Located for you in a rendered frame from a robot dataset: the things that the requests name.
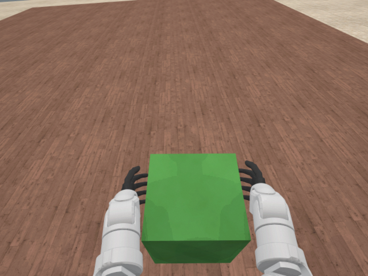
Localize left robot hand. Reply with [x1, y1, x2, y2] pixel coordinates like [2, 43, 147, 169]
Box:
[121, 166, 148, 205]

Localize right robot hand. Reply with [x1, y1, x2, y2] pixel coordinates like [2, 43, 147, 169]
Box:
[239, 160, 265, 200]

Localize robot left forearm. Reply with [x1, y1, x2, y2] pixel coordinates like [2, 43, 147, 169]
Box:
[93, 189, 143, 276]

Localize carton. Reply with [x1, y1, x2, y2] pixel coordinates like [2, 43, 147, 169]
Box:
[141, 154, 251, 263]

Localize robot right forearm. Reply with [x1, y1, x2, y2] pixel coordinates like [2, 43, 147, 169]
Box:
[250, 183, 313, 276]

